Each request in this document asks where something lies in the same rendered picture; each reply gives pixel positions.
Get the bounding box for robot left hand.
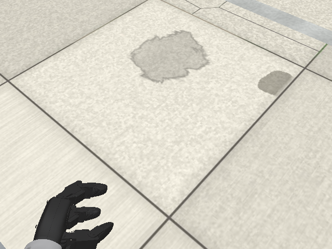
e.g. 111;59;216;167
34;181;114;249

